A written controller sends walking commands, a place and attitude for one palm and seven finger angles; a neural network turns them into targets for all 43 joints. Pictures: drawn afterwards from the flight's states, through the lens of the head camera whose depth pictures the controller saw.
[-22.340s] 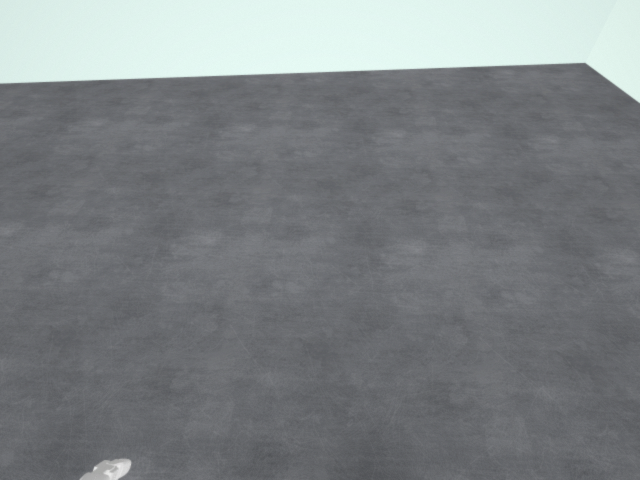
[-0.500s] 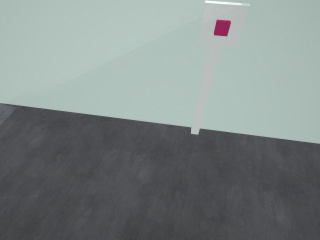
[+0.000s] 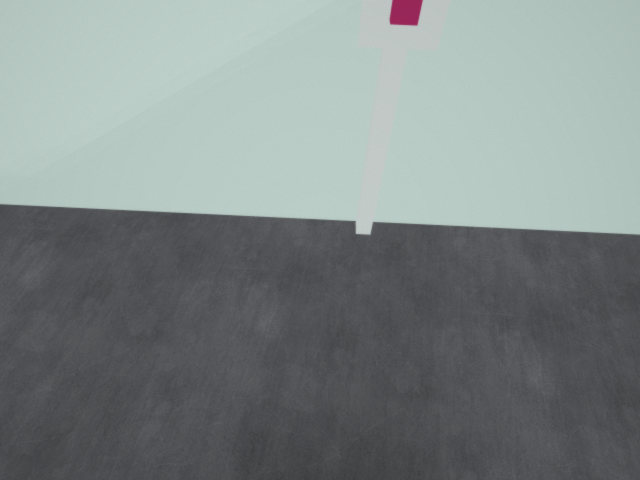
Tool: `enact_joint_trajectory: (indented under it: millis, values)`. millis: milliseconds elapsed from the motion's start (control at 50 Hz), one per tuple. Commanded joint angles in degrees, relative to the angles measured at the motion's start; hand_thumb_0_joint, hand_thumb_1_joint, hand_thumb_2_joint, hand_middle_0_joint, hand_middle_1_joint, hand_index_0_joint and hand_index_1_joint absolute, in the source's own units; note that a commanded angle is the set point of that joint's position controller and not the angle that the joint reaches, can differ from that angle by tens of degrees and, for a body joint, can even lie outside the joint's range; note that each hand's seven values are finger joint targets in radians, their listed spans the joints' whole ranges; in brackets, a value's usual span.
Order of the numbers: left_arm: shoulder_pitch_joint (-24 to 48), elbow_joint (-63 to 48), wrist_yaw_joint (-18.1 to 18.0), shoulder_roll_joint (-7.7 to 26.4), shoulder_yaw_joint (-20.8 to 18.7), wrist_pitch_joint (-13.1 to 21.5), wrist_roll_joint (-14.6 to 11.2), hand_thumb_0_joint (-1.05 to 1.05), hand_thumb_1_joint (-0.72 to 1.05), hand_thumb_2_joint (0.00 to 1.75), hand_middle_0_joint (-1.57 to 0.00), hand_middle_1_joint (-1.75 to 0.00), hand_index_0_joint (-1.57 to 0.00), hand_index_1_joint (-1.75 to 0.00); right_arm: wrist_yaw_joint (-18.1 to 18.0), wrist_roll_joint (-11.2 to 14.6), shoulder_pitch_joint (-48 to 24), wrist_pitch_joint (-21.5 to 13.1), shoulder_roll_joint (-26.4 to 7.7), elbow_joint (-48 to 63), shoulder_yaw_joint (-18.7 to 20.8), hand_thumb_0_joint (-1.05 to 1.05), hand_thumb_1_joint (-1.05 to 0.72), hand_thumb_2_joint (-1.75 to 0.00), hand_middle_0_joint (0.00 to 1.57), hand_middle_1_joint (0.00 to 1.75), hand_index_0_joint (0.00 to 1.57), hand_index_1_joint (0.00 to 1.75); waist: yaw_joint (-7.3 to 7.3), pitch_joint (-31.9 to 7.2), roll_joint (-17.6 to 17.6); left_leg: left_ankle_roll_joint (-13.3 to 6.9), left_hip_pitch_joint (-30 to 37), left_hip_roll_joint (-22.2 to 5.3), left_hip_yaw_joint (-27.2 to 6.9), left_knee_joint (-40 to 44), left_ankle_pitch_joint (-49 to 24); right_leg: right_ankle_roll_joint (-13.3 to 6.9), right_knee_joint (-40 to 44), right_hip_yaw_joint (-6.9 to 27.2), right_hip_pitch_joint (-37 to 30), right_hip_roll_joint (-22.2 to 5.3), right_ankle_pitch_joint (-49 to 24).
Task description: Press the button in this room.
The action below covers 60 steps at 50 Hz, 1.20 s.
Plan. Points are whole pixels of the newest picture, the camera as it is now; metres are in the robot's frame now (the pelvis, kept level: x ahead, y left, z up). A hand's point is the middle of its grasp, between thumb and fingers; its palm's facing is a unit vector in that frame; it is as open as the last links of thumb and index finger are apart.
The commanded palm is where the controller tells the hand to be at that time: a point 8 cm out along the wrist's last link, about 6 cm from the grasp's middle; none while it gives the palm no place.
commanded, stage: walk to a spot facing it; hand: left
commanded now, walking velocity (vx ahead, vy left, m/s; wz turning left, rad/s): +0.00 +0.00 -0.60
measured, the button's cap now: (405, 7) +1.03 -0.12 +0.11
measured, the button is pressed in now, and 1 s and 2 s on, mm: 0 0 0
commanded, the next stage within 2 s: turn to face it in 1.92 s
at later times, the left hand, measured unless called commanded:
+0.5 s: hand out of the picture +0.09 +0.14 -0.15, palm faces -0.21 -0.94 -0.26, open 7.4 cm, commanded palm none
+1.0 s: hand (206, 426) +0.21 +0.18 -0.16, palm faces -0.50 -0.84 -0.22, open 7.4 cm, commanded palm none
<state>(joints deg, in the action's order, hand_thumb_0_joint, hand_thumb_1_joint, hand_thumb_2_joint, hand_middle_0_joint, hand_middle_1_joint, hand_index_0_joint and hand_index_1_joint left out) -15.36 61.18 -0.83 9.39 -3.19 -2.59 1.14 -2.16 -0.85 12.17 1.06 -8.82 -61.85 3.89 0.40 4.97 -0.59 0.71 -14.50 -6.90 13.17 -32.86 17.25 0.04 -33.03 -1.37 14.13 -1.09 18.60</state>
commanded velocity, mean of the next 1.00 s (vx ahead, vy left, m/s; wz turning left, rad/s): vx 0.07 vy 0.00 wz -0.60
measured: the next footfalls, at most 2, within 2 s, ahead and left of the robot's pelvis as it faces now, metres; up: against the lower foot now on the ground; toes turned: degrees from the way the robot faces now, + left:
left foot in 0.76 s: +0.08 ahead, +0.10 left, +0.00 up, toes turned -24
right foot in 1.32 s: +0.05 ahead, -0.23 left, +0.00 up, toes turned -55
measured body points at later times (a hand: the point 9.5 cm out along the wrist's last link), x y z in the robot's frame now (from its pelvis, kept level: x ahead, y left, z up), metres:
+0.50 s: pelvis -0.01 -0.04 +0.01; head +0.04 -0.08 +0.45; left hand +0.10 +0.19 -0.13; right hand +0.05 -0.32 -0.14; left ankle +0.01 +0.12 -0.65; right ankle -0.02 -0.12 -0.73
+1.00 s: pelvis +0.03 +0.02 +0.02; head +0.08 +0.03 +0.46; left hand +0.23 +0.23 -0.14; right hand -0.06 -0.22 -0.11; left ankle +0.05 +0.12 -0.73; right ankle -0.08 -0.10 -0.63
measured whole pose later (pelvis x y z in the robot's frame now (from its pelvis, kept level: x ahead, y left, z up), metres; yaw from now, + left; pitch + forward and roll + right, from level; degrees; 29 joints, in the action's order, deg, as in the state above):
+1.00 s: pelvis +0.03 +0.02 +0.02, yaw -34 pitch +1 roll -3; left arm -12.9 53.7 2.6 17.4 -6.0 -3.8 2.0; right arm -1.3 -1.4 15.5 -1.2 -10.6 -53.3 1.7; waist 1.1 2.1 -1.7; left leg -1.2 -8.5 -4.6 9.2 -23.8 16.6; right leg 3.7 -67.6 0.4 30.8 -1.7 17.9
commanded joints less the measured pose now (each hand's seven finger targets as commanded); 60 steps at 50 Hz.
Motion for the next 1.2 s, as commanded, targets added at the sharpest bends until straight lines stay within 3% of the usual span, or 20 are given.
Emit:
enact_joint_trajectory:
  millis: [0,60,120,180,200,220,240,260,360,440,600,660,700,720,740,760,800,860,1000,1180]
  values:
    - [1.8,-6.8,0.5,5.1,-2.1,0.3,0.3,0.0,0.9,0.9,-0.2,-0.3,-0.2,-0.3,-0.4,-0.1,3.8,-1.3,-11.0,3.6,2.6,0.0,-0.9,-0.9,0.2,0.3,0.2,0.3,-1.86,-3.4,14.6,-8.8,7.3,-18.5,-16.9,16.5,-3.9,0.0,-20.1,-1.7,14.7,0.1,7.3]
    - [2.8,-8.7,1.0,4.7,-2.6,0.0,0.4,0.0,0.9,0.9,-0.2,-0.3,-0.2,-0.3,-0.2,-0.5,0.4,-1.9,-10.7,5.4,2.7,0.0,-0.9,-0.9,0.2,0.3,0.2,0.3,-0.79,-4.7,10.7,-10.5,7.3,-20.0,-12.6,15.0,-11.9,0.6,-27.4,0.1,17.0,-3.2,11.8]
    - [1.5,-9.5,1.5,4.2,-2.6,0.3,0.2,0.0,0.9,0.9,-0.2,-0.3,-0.2,-0.3,0.4,-1.0,-3.6,-1.6,-11.7,6.7,3.1,0.0,-0.9,-0.9,0.2,0.3,0.2,0.3,0.7,-5.4,10.2,-7.3,4.3,-17.3,-5.4,10.1,-14.3,0.9,-16.9,-2.9,9.6,-3.4,8.5]
    - [-5.0,-8.1,1.3,6.4,-3.1,0.9,0.2,0.0,0.9,0.9,-0.2,-0.3,-0.2,-0.3,0.8,-0.6,-5.0,-0.8,-12.2,7.8,3.2,0.0,-0.9,-0.9,0.2,0.3,0.2,0.3,4.03,-7.6,2.3,-2.1,-0.5,-13.7,0.0,-4.4,-9.3,0.5,2.0,-5.0,-2.7,-1.3,-6.7]
    - [-6.5,-7.9,0.7,12.0,-3.7,1.9,0.9,0.0,0.9,0.9,-0.2,-0.3,-0.2,-0.3,1.2,-0.2,-3.9,-0.3,-8.8,9.2,2.5,0.0,-0.9,-0.9,0.2,0.3,0.2,0.3,4.96,-6.2,-14.8,1.7,-10.3,-6.6,2.0,-18.4,6.5,-2.1,11.5,9.8,-7.5,-9.9,-20.3]
    - [-7.2,-8.1,-0.1,16.8,-4.4,2.0,0.5,0.0,0.9,0.9,-0.2,-0.3,-0.2,-0.3,1.3,-0.2,-6.8,-0.1,-5.9,12.7,1.5,0.0,-0.9,-0.9,0.2,0.3,0.2,0.3,5.68,-4.3,-24.5,3.7,-21.6,1.0,-2.8,-30.9,21.0,-8.4,13.3,26.8,-7.8,-20.0,-39.2]
    - [-8.0,-8.3,-0.7,16.7,-4.1,1.9,-0.2,0.0,0.9,0.9,-0.2,-0.3,-0.2,-0.3,1.0,0.3,-7.5,0.7,-7.2,13.3,1.4,0.0,-0.9,-0.9,0.2,0.3,0.2,0.3,5.43,-4.5,-15.9,3.0,-19.4,0.2,-9.5,-35.3,19.2,-11.6,14.2,25.3,-4.5,-21.7,-38.0]
    - [-4.6,-9.4,-1.0,15.5,-4.3,1.9,-0.1,0.0,0.9,0.9,-0.2,-0.3,-0.2,-0.3,1.0,0.3,-8.4,1.2,-6.9,12.9,1.5,0.0,-0.9,-0.9,0.2,0.3,0.2,0.3,4.05,-2.5,-12.2,2.6,-20.4,-0.4,-11.6,-36.8,15.9,-11.6,15.2,24.3,-2.6,-19.3,-28.1]
    - [1.9,-12.0,-0.4,13.5,-3.3,2.3,-0.1,0.0,0.9,0.9,-0.2,-0.3,-0.2,-0.3,1.3,-0.2,-6.7,0.8,-8.5,11.8,1.5,0.0,-0.9,-0.9,0.2,0.3,0.2,0.3,1.2,-7.2,-6.0,3.7,-17.5,1.5,-13.1,-33.6,4.6,-8.8,11.3,17.6,-5.8,-11.9,-26.4]
    - [-1.2,-11.0,-0.2,14.0,-3.4,2.5,-0.3,0.0,0.9,0.9,-0.2,-0.3,-0.2,-0.3,0.9,0.0,-8.7,0.8,-8.9,12.7,1.1,0.0,-0.9,-0.9,0.2,0.3,0.2,0.3,2.27,-9.3,-4.7,4.3,-19.2,2.8,-14.3,-30.9,4.1,-8.8,10.5,19.5,-11.5,-11.3,-31.0]
    - [-0.9,-11.5,-0.1,15.4,-3.8,1.7,0.4,0.0,0.9,0.9,-0.2,-0.3,-0.2,-0.3,0.4,0.7,-11.4,0.0,-9.0,15.3,0.3,0.0,-0.9,-0.9,0.2,0.3,0.2,0.3,2.98,-8.6,-6.2,3.5,-12.4,4.5,-14.5,-16.4,8.6,-11.8,10.3,25.6,-8.2,-11.4,-31.7]
    - [2.6,-12.1,0.0,16.1,-3.9,1.3,0.3,0.0,0.9,0.9,-0.2,-0.3,-0.2,-0.3,0.2,1.0,-7.1,-0.5,-9.0,14.7,0.3,0.0,-0.9,-0.9,0.2,0.3,0.2,0.3,0.71,-9.3,-7.3,2.7,-5.0,5.3,-14.0,-6.0,6.5,-10.0,8.6,25.9,-4.4,-10.0,-31.3]
    - [5.5,-12.7,0.3,15.4,-3.6,0.9,-0.2,0.0,0.9,0.9,-0.2,-0.3,-0.2,-0.3,-0.1,1.2,-1.5,-1.1,-10.0,13.0,0.4,0.0,-0.9,-0.9,0.2,0.3,0.2,0.3,-2.11,-10.5,-6.4,2.1,7.4,5.3,-13.6,6.8,-2.7,-5.8,4.7,23.8,3.5,-6.0,-24.4]
    - [5.3,-13.6,0.5,12.7,-3.0,0.7,-0.7,0.0,0.9,0.9,-0.2,-0.3,-0.2,-0.3,-0.3,0.8,0.7,-1.8,-13.3,12.7,1.0,0.0,-0.9,-0.9,0.2,0.3,0.2,0.3,-2.97,-11.4,2.0,-0.2,15.4,-2.6,-21.4,13.9,-1.2,-2.8,-1.8,19.2,12.3,-0.2,-11.1]
    - [4.3,-14.3,1.3,9.4,-2.2,0.7,-0.8,0.0,0.9,0.9,-0.2,-0.3,-0.2,-0.3,-0.1,0.0,0.9,-1.7,-18.5,13.7,2.2,0.0,-0.9,-0.9,0.2,0.3,0.2,0.3,-2.73,-10.2,18.6,-4.1,17.4,-16.9,-35.9,19.6,0.9,0.6,-14.7,9.4,21.7,6.2,13.1]
    - [5.5,-14.6,1.4,10.6,-2.6,0.3,0.0,0.0,0.9,0.9,-0.2,-0.3,-0.2,-0.3,0.1,-0.2,-0.2,-1.0,-19.9,14.4,2.2,0.0,-0.9,-0.9,0.2,0.3,0.2,0.3,-2.76,-6.8,16.7,-7.9,9.2,-21.6,-37.3,20.4,2.8,1.9,-24.2,6.8,21.6,3.8,15.8]
    - [4.1,-12.7,2.2,12.2,-4.0,-0.4,0.8,0.0,0.9,0.9,-0.2,-0.3,-0.2,-0.3,0.2,-0.6,-6.1,-1.2,-14.8,15.9,0.9,0.0,-0.9,-0.9,0.2,0.3,0.2,0.3,0.59,-2.1,14.0,-6.4,0.9,-15.0,-29.4,22.2,7.6,3.0,-33.5,6.4,19.5,2.1,8.6]
    - [3.8,-12.1,3.6,10.5,-3.4,0.0,0.9,0.0,0.9,0.9,-0.2,-0.3,-0.2,-0.3,0.2,-0.6,-3.0,-2.3,-12.7,14.8,0.2,0.0,-0.9,-0.9,0.2,0.3,0.2,0.3,0.59,-2.1,9.1,-4.7,5.0,-9.8,-19.6,20.9,6.0,3.3,-37.3,2.8,22.5,0.5,1.6]
    - [10.9,-13.9,4.2,7.6,-1.8,1.1,0.6,0.0,0.9,0.9,-0.2,-0.3,-0.2,-0.3,0.4,-0.3,12.0,-4.5,-11.5,9.1,0.7,0.0,-0.9,-0.9,0.2,0.3,0.2,0.3,-3.47,-3.2,7.1,-6.9,19.9,-13.4,-14.2,18.5,-14.1,4.2,-31.8,0.4,30.1,-3.7,-1.6]
    - [18.9,-16.3,4.7,5.0,-0.4,1.6,0.4,0.0,0.9,0.9,-0.2,-0.3,-0.2,-0.3,1.2,-1.2,14.7,-4.6,-11.8,5.6,1.2,0.0,-0.9,-0.9,0.2,0.3,0.2,0.3,-4.47,1.0,10.6,-6.2,14.9,-15.1,-3.8,17.4,-16.1,1.5,-11.3,-5.5,20.5,-4.0,-0.4]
